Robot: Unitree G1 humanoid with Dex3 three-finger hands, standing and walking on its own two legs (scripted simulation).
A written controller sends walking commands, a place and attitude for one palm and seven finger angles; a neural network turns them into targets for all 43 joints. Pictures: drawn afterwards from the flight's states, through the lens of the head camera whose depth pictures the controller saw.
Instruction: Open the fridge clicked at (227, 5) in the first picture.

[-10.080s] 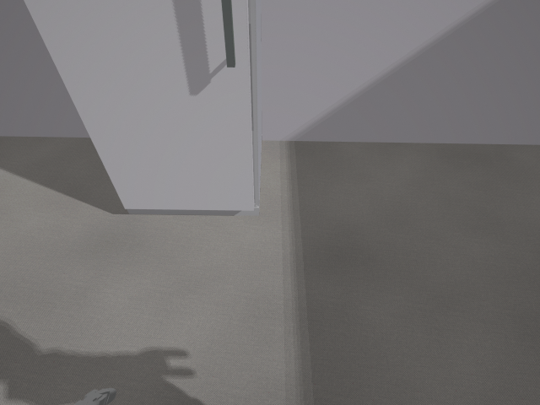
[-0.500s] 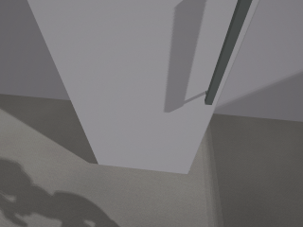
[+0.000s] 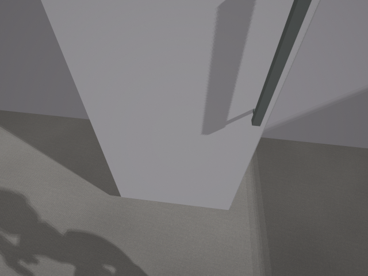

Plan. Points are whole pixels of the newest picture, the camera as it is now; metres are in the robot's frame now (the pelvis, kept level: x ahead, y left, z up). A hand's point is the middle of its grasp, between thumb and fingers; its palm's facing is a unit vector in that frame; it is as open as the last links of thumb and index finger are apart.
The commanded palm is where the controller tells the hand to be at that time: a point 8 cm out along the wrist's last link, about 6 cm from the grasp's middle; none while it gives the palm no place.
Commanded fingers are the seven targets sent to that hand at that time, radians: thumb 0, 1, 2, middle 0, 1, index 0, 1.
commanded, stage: shuffle to correct the standing spot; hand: right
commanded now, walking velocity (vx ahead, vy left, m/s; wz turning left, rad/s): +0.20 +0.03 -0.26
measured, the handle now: (279, 53) +0.54 -0.18 +0.23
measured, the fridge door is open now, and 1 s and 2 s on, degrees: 0 0 0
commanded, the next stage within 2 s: come to a stop and stand still in 0.28 s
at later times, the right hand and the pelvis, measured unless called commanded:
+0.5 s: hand out of the picture +0.00 -0.21 -0.20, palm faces +0.07 +0.99 -0.12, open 7.4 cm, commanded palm none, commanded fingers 0.00 -0.90 -0.90 0.20 0.30 0.20 0.30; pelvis +0.09 -0.06 -0.02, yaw -2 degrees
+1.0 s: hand (255, 259) +0.21 -0.17 -0.16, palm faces +0.00 +0.96 -0.27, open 7.4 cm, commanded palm none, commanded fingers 0.00 -0.90 -0.90 0.20 0.30 0.20 0.30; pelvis +0.11 +0.01 -0.01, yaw -2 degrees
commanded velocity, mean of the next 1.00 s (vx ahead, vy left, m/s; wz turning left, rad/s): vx -0.01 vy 0.01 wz -0.03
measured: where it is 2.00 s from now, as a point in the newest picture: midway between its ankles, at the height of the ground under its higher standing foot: outside the picture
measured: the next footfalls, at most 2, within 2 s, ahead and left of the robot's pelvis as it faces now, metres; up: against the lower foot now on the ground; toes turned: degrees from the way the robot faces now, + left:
right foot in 0.38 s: +0.14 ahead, -0.16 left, +0.00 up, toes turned -11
left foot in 0.88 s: +0.16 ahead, +0.12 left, +0.00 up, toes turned +2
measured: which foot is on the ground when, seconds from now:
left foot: down 0.00-0.40, up 0.42-0.86, down 0.88-1.00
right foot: down 0.00-0.10, up 0.12-0.36, down 0.38-0.88, up 0.90-1.00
